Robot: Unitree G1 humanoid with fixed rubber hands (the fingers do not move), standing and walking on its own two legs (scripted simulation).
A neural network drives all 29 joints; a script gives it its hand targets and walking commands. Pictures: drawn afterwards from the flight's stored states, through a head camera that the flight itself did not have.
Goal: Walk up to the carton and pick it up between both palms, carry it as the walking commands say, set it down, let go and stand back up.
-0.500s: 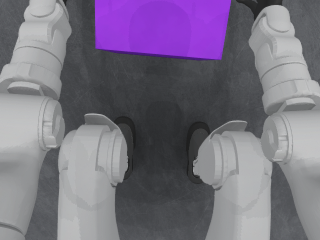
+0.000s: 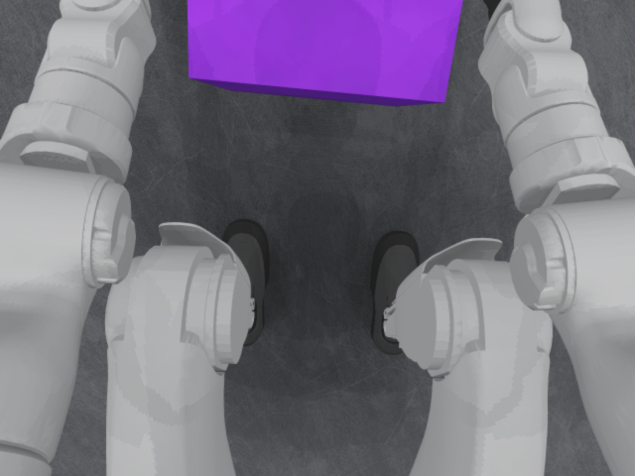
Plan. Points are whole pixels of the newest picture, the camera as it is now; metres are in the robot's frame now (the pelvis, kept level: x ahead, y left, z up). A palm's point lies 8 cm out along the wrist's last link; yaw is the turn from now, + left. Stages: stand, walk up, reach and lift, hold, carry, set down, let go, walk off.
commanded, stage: reach and lift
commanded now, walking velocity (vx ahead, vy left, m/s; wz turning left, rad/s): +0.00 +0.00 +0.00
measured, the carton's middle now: out of the picture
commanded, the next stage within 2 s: none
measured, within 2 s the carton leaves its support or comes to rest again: leaves its support in 1.00 s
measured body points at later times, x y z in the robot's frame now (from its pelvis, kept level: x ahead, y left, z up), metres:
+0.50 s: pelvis +0.00 +0.00 +0.00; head +0.37 +0.03 +0.24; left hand +0.55 +0.19 -0.20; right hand +0.55 -0.13 -0.19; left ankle +0.12 +0.12 -0.32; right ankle +0.12 -0.12 -0.32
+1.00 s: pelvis +0.01 +0.00 -0.01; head +0.37 +0.03 +0.25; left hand +0.55 +0.20 -0.19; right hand +0.56 -0.13 -0.19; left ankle +0.12 +0.12 -0.32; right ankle +0.12 -0.12 -0.32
